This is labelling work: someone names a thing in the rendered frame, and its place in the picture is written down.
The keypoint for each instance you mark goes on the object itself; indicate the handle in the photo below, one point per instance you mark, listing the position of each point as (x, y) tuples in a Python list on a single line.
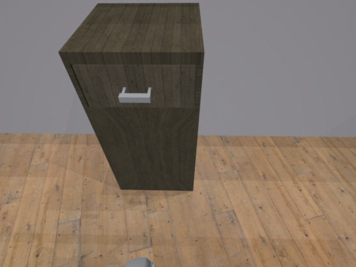
[(134, 97)]

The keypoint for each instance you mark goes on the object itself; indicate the cabinet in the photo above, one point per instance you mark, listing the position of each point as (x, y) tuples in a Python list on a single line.
[(147, 148)]

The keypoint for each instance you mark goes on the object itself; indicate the drawer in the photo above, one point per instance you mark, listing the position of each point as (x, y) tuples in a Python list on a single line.
[(172, 85)]

